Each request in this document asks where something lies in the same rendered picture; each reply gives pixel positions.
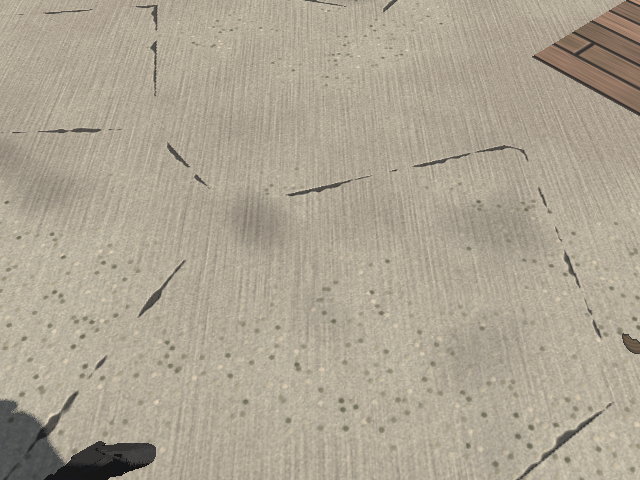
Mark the robot left hand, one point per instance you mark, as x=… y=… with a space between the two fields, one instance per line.
x=100 y=461

